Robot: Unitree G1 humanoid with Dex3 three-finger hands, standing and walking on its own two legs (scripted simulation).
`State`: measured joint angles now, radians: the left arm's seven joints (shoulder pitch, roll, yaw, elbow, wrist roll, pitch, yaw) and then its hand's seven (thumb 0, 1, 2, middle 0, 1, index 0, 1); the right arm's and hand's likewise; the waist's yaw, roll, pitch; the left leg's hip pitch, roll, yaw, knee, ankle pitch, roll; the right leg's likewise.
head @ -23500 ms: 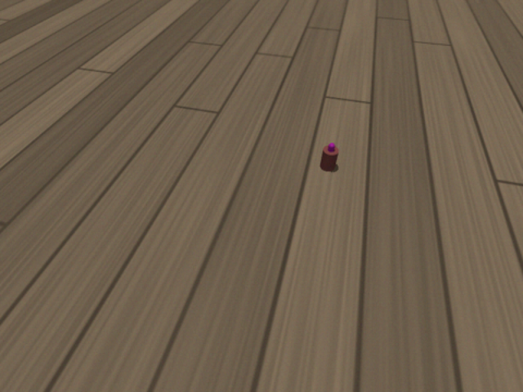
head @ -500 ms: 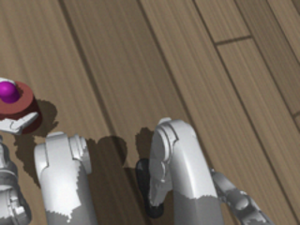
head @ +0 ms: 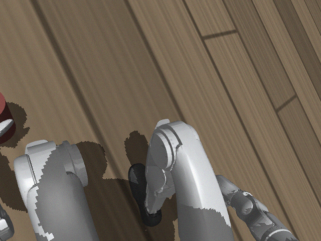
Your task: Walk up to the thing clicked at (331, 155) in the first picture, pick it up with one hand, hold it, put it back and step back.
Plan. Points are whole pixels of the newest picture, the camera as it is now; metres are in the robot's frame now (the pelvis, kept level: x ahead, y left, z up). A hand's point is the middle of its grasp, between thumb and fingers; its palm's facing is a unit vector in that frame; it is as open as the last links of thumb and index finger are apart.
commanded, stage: lower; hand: left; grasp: from the side
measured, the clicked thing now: out of the picture +0.41 +0.28 -0.17
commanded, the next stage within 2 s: loosen in 0.76 s
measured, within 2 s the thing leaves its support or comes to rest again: neither
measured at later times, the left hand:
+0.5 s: hand out of the picture +0.41 +0.29 -0.17, palm faces +0.36 -0.93 +0.01, open 10.1 cm
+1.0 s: hand out of the picture +0.41 +0.29 -0.18, palm faces +0.37 -0.93 +0.02, open 10.0 cm
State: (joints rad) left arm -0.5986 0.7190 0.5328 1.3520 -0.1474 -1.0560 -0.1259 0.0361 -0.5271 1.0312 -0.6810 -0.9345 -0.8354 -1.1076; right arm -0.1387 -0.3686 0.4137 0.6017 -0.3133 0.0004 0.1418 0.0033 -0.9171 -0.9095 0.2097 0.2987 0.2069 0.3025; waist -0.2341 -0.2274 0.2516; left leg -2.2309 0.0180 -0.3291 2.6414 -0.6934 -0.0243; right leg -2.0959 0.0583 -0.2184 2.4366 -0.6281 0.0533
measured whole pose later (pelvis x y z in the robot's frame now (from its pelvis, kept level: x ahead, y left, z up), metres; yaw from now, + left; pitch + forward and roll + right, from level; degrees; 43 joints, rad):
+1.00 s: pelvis -0.01 +0.01 +0.00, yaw -3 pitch +10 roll -18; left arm -0.57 0.81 0.51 1.42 -0.14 -1.16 -0.03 0.03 -0.50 0.99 -0.70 -0.89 -0.85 -1.07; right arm -0.19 -0.38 0.52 0.55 -0.36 -0.01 0.15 0.00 -0.91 -0.90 0.21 0.30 0.21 0.30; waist -0.23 -0.30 0.32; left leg -2.20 0.03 -0.40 2.68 -0.70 -0.01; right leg -2.04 0.09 -0.27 2.41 -0.60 0.07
